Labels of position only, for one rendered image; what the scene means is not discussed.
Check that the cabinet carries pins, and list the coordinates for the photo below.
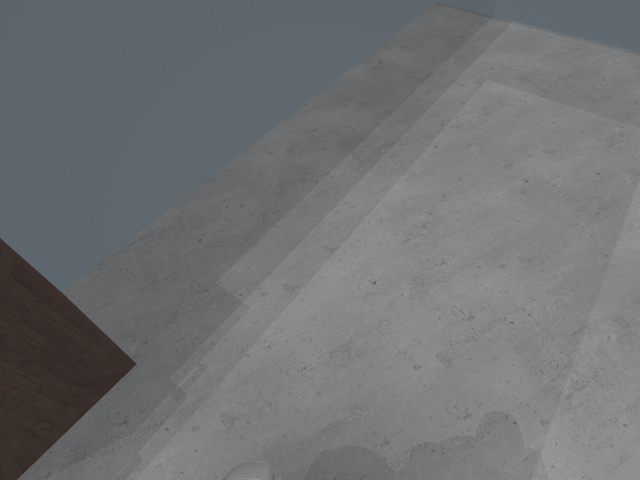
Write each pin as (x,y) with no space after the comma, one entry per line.
(55,364)

